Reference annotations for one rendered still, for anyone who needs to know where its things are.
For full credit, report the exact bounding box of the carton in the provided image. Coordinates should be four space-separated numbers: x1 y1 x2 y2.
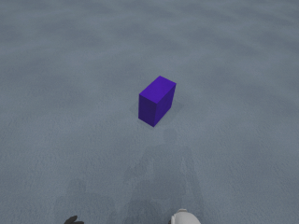
138 76 177 127

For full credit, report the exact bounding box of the robot right shin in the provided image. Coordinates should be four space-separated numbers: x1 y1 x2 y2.
177 209 188 213

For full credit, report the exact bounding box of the right robot thigh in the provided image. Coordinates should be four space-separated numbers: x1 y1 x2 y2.
171 212 201 224

